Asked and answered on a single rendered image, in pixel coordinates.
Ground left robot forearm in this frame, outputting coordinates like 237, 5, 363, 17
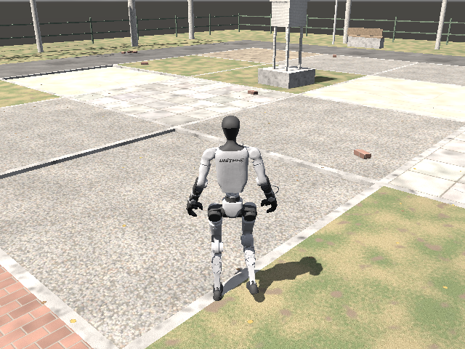
188, 177, 203, 204

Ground robot right shin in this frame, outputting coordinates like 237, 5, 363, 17
243, 234, 256, 285

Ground robot left hand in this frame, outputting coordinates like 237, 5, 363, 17
186, 200, 203, 217

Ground right robot upper arm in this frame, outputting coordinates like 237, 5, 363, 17
246, 147, 268, 186

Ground humanoid robot torso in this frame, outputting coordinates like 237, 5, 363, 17
215, 144, 249, 218

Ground right robot forearm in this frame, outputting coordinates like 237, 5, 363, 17
261, 175, 275, 202

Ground left robot upper arm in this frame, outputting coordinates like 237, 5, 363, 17
196, 148, 217, 188

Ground robot right hand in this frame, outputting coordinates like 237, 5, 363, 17
261, 198, 277, 213

